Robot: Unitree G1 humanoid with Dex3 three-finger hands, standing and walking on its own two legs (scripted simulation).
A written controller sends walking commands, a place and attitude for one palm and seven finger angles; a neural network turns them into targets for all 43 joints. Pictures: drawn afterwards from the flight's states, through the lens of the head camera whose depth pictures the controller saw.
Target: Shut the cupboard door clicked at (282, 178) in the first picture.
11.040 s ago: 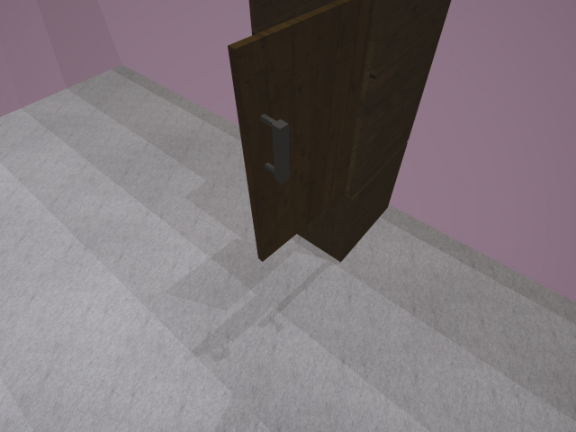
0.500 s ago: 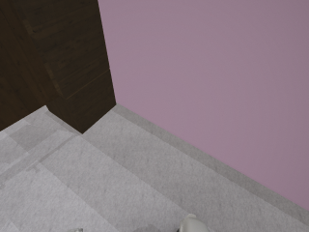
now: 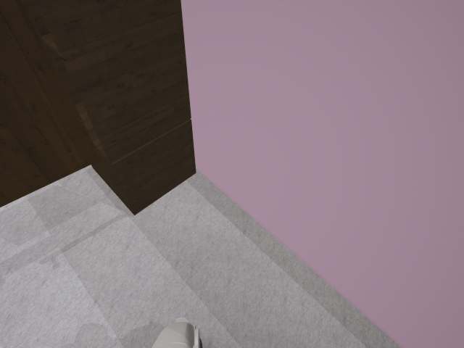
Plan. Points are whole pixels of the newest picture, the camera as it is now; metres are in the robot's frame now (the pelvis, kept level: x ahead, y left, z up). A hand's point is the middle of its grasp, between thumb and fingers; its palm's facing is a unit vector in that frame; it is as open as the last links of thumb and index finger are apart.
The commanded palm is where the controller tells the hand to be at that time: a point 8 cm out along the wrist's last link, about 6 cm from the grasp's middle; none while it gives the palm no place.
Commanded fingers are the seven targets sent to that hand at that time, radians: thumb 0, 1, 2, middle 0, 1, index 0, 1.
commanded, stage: turn to face it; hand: left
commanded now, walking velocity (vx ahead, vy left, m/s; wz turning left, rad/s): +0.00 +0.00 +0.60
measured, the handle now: out of the picture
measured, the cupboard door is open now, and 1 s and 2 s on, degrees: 85 85 85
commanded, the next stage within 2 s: take the last steps up to it in 1.10 s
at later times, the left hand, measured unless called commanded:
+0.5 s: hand (112, 316) +0.19 +0.25 -0.16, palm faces +0.24 -0.95 -0.22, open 7.4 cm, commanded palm none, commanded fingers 0.00 0.90 0.90 -0.20 -0.30 -0.20 -0.30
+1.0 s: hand out of the picture +0.13 +0.16 -0.15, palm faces +0.54 -0.80 -0.26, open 7.4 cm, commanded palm none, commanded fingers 0.00 0.90 0.90 -0.20 -0.30 -0.20 -0.30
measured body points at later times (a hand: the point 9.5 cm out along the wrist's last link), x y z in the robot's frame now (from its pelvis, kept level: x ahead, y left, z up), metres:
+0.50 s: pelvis +0.13 +0.03 +0.00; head +0.17 +0.06 +0.45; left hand +0.18 +0.30 -0.15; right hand +0.23 -0.20 -0.14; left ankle +0.15 +0.10 -0.74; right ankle +0.17 -0.15 -0.66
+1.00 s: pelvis +0.18 -0.04 +0.00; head +0.23 -0.03 +0.45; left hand +0.10 +0.20 -0.13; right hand +0.39 -0.23 -0.15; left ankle +0.09 +0.09 -0.67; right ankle +0.18 -0.13 -0.74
